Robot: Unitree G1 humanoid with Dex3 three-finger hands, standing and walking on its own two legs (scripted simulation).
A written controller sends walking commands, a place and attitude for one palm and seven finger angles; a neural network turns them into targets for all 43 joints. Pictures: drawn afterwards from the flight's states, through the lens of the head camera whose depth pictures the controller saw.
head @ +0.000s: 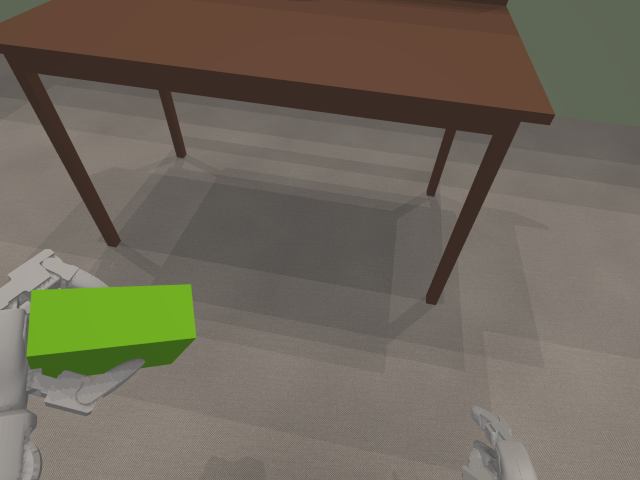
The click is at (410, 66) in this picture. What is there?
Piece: table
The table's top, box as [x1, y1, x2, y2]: [0, 0, 554, 124]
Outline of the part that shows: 0,23 0,53 543,124 549,124 554,115 506,6 452,0 51,0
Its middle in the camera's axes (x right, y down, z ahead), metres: -0.13 -0.66 +1.20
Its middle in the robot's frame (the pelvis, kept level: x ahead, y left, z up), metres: +1.34 +0.20 +0.05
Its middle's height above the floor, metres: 0.82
